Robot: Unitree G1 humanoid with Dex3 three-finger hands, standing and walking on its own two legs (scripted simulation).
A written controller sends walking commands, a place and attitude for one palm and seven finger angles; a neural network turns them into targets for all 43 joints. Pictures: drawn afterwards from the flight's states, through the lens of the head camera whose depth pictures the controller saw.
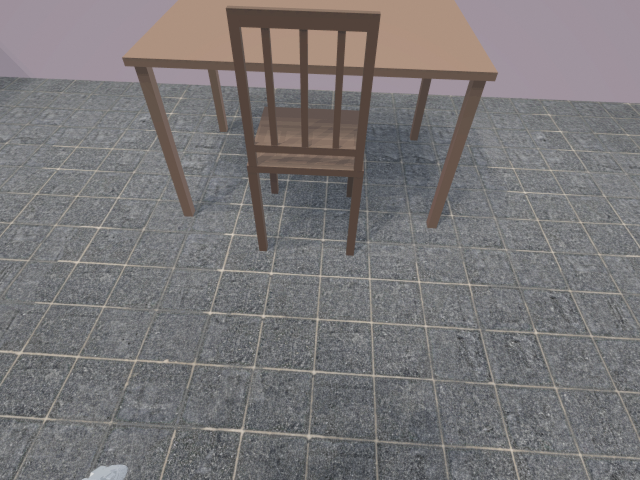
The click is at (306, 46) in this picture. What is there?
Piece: chair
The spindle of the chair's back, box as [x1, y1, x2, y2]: [299, 29, 307, 146]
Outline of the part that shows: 299,29 302,146 307,146 307,30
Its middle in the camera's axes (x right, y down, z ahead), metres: -0.05 -0.42 +1.13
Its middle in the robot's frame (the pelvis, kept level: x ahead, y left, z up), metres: +1.12 +0.11 -0.06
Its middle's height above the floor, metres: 0.71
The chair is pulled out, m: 0.00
